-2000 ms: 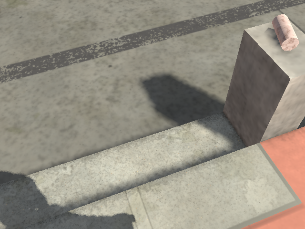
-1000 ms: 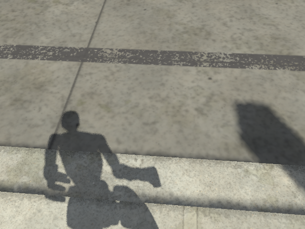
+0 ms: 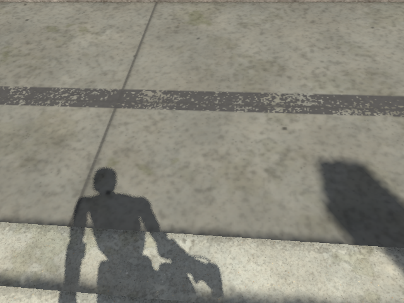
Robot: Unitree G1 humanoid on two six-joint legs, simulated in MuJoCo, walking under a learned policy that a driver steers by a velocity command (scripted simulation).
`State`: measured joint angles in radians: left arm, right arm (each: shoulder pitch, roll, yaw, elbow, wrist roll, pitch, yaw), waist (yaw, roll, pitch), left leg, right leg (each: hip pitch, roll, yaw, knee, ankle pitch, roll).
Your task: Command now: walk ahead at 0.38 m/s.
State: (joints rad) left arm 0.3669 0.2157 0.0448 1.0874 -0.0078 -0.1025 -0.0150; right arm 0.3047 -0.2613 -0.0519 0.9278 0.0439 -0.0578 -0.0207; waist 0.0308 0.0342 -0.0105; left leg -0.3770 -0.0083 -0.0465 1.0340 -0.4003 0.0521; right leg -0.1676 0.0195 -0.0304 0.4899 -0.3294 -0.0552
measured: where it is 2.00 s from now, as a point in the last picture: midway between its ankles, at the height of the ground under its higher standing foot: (255, 237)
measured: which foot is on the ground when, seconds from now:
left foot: up 0.00-0.34, down 0.36-1.00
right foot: down 0.00-0.36, up 0.38-1.00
